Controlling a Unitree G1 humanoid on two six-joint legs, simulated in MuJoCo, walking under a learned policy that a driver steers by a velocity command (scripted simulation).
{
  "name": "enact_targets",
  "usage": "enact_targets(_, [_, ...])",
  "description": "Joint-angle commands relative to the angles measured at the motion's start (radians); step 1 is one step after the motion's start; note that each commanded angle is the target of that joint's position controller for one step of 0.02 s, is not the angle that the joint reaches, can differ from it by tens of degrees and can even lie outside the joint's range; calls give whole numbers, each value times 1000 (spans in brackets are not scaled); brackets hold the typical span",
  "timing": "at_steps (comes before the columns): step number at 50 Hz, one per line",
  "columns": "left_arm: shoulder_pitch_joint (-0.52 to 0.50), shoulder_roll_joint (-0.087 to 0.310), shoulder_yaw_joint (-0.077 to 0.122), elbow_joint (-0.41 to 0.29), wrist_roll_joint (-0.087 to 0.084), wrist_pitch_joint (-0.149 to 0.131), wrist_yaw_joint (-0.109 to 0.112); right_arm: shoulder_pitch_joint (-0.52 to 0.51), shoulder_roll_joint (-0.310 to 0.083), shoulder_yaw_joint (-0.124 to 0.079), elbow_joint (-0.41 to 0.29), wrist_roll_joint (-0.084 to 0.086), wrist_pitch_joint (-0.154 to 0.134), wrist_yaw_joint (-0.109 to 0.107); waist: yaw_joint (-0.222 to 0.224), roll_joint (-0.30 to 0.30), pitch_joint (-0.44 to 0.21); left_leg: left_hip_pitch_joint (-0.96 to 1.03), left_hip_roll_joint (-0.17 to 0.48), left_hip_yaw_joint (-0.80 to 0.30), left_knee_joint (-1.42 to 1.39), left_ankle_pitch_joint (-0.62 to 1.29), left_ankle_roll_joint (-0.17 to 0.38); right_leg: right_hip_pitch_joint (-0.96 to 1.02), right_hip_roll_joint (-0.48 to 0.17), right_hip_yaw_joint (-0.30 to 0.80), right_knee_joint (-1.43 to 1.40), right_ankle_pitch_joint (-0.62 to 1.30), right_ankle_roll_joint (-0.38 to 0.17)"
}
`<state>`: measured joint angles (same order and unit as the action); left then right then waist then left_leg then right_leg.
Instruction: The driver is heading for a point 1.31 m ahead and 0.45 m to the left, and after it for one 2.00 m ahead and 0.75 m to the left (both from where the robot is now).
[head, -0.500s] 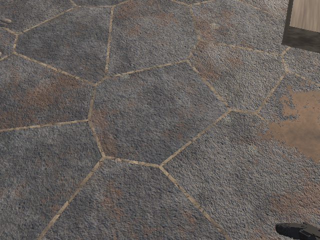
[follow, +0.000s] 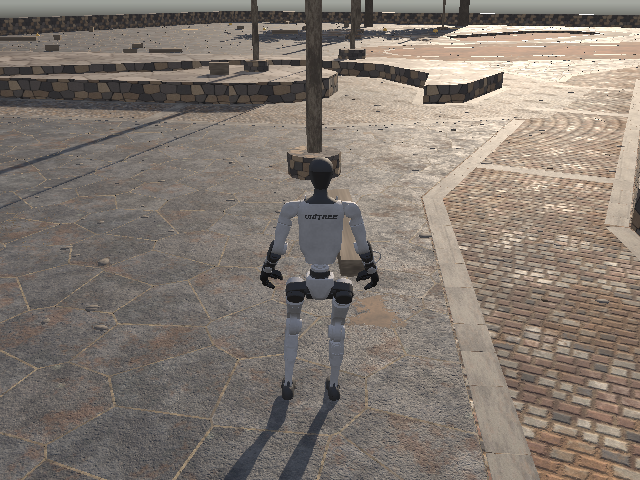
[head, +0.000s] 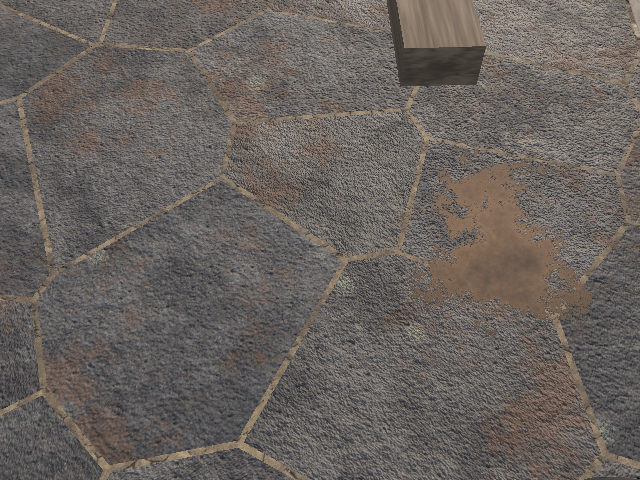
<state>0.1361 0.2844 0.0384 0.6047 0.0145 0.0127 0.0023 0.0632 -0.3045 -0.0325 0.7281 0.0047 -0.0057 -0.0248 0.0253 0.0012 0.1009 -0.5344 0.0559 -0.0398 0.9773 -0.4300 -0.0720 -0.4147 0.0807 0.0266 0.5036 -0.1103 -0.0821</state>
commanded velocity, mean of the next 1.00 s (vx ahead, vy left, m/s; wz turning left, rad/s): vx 0.07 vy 0.00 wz -0.05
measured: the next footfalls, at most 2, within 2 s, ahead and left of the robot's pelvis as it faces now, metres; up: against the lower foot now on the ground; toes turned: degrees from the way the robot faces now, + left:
left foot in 0.12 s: +0.10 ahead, +0.17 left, +0.00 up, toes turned -1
right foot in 1.14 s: +0.25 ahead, -0.11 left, +0.00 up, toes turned +5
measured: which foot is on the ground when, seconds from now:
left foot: up 0.00-0.10, down 0.12-1.00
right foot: down 0.00-0.86, up 0.88-1.00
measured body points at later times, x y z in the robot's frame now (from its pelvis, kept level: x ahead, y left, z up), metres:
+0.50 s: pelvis +0.06 +0.06 +0.00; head +0.07 +0.06 +0.45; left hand +0.18 +0.32 -0.11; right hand +0.19 -0.18 -0.11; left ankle +0.06 +0.17 -0.73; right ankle +0.09 -0.07 -0.73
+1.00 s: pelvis +0.11 +0.06 +0.02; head +0.11 +0.05 +0.47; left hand +0.22 +0.32 -0.11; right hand +0.12 -0.22 -0.12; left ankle +0.05 +0.17 -0.73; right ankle +0.10 -0.08 -0.68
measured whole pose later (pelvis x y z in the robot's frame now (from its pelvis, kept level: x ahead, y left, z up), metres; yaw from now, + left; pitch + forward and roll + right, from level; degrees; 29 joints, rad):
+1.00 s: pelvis +0.11 +0.06 +0.02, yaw -2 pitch +1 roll +0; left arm 0.18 0.25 0.07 0.95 -0.03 -0.05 0.01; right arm 0.33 -0.26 -0.05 0.95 0.02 -0.06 -0.02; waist -0.04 0.02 -0.02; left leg -0.09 0.00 -0.01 0.36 -0.30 0.06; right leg -0.41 -0.03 -0.01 0.86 -0.37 -0.03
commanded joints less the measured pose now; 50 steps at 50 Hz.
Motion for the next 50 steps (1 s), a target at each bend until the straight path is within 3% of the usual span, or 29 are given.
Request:
enact_targets(1, [-20, 156, 50, -55, 0, -2, 16, 109, -64, -14, -15, 3, 8, -2, -20, -83, -304, 193, -6, 12, -124, 100, -9, 129, -262, 209, -115, 331, -185])
enact_targets(4, [-35, 120, 36, -32, -4, 5, 6, 92, -57, -16, -18, -2, 16, 6, -27, -114, -241, 270, -22, 31, -282, 172, 14, 63, -241, 224, -112, 26, -142])
enact_targets(6, [-3, 57, 14, -3, -3, 1, 0, 113, -40, -13, -12, -27, 10, 17, -48, -98, -198, 385, -22, 36, -488, 294, 54, -1, -182, 203, -75, -167, -55])
enact_targets(7, [43, 23, 6, 11, 9, -4, 0, 107, -98, -20, -30, -48, 5, 15, -14, 19, -170, 391, 110, -115, -570, 381, 99, -35, -104, 146, 34, -296, 16])
enact_targets(8, [102, 23, 12, 10, 1, -5, 1, 46, -138, -26, -33, -54, 4, 14, 57, 199, -147, 245, 221, -219, -635, 294, 204, 24, -32, 44, 76, -330, 62])
enact_targets(9, [60, 68, 22, 17, 9, -3, 7, -19, -90, -15, -53, -51, -2, 15, 38, 199, -117, 129, 204, -236, -688, 122, 220, 129, -61, 38, 83, -258, 87])
enact_targets(10, [22, 74, 29, 19, 10, -1, 10, -34, -62, -8, -50, -45, -10, 17, 34, 171, -100, 116, 142, -185, -674, 21, 174, 173, -66, 37, 51, -171, 88])
enact_targets(12, [5, 56, 28, 33, 19, 13, 16, 14, -71, -9, -29, -32, -24, 18, 9, 150, -96, 125, 95, -133, -665, -27, 125, 210, -75, 57, 15, -103, 87])
enact_targets(14, [23, 49, 27, 51, 10, 14, 14, 51, -60, -4, -14, -30, -29, 14, 4, 120, -84, 138, 74, -105, -658, -33, 112, 211, -89, 73, -9, -97, 76])
enact_targets(17, [21, 48, 30, 77, 6, 1, 16, 81, -52, -2, -7, -25, -29, 10, -16, 51, -90, 202, 51, -74, -617, 48, 114, 178, -95, 82, -25, -74, 75])
enact_targets(22, [36, 44, 33, 118, 0, -11, 23, 101, -37, -1, 8, -18, -30, 11, -28, -2, -134, 269, 27, -40, -568, 210, 124, 197, -107, 95, -25, 27, 83])
enact_targets(30, [56, 53, 38, 185, -6, -3, 40, 107, -27, -2, 53, -14, -28, 21, -25, -6, -138, 287, 5, -11, -560, 312, 120, 244, -119, 103, -20, 115, 80])
enact_targets(41, [38, 52, 41, 299, -11, 4, 51, 129, -35, -6, 145, -10, -25, 16, -25, 3, -114, 310, -3, -6, -593, 345, 118, 274, -117, 90, -46, 123, 86])
enact_targets(42, [67, 37, 38, 324, -14, 6, 51, 166, -40, -10, 167, -7, -22, 13, -28, 27, -154, 332, -10, -8, -624, 131, 131, 277, -80, 45, -24, -65, 84])
enact_targets(43, [62, 47, 45, 330, -27, 4, 48, 194, -93, -29, 176, 7, -15, 9, -48, 82, -116, 343, 23, -81, -678, -196, 176, 176, -26, -21, 64, -322, 80])
enact_targets(44, [-10, 60, 48, 298, -34, -10, 41, 245, -140, -45, 185, 18, -14, 4, -81, 148, -40, 370, 148, -264, -789, -459, 246, -4, -23, -56, 172, -404, 78])
enact_targets(45, [-108, 54, 43, 247, -49, -34, 31, 263, -185, -61, 189, 24, -26, -3, -106, 204, 57, 365, 305, -473, -906, -546, 328, -157, -89, -33, 297, -363, 63])
enact_targets(46, [-158, 64, 46, 224, -60, -57, 23, 264, -170, -59, 187, 11, -47, -9, -110, 168, 109, 403, 364, -555, -941, -456, 365, -289, -147, 26, 406, -363, 50])
enact_targets(47, [-140, 63, 50, 232, -59, -77, 14, 250, -136, -53, 181, 4, -68, -9, -88, 118, 102, 490, 359, -527, -922, -344, 356, -387, -183, 49, 459, -319, 40])
enact_targets(48, [-125, 55, 50, 241, -51, -98, 5, 249, -110, -48, 176, 10, -81, -5, -79, 83, 55, 541, 328, -485, -896, -241, 335, -403, -202, 56, 449, -273, 34])
enact_targets(50, [-112, 47, 52, 263, -39, -128, -7, 251, -97, -50, 169, 21, -77, 2, -73, 60, -14, 532, 217, -329, -870, -49, 289, -260, -174, 17, 274, -229, 57])
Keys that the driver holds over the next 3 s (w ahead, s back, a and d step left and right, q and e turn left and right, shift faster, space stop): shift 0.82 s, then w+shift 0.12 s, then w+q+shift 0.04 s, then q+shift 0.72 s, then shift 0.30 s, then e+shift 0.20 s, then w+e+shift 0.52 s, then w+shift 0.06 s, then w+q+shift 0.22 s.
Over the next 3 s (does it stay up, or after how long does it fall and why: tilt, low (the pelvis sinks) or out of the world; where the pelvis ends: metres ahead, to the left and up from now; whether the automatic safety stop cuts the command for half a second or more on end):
stays up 0.78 0.06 0.00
